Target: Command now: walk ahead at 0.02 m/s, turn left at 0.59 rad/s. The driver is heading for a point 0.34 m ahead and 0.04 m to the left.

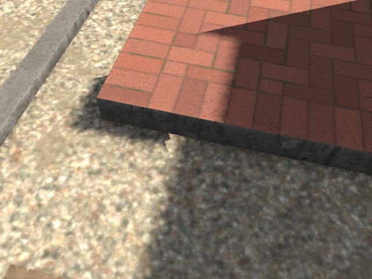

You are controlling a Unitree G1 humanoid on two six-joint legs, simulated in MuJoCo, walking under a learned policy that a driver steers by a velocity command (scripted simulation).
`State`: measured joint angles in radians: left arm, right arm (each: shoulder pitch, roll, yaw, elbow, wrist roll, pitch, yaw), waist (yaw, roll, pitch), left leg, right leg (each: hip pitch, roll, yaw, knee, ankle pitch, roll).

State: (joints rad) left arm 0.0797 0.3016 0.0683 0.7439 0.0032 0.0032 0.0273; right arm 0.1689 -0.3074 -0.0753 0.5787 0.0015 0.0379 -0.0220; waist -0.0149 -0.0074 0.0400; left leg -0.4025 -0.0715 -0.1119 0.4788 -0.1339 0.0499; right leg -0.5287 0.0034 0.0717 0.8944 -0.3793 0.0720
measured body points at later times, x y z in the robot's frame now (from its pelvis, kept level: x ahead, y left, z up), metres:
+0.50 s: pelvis -0.01 -0.02 +0.00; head +0.03 -0.01 +0.45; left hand +0.05 +0.29 -0.10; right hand +0.24 -0.24 -0.09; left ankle -0.04 +0.11 -0.70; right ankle +0.03 -0.15 -0.74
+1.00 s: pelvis +0.06 +0.03 +0.01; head +0.06 +0.04 +0.46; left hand +0.09 +0.35 -0.08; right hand +0.27 -0.18 -0.09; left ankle -0.05 +0.10 -0.74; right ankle +0.19 -0.05 -0.71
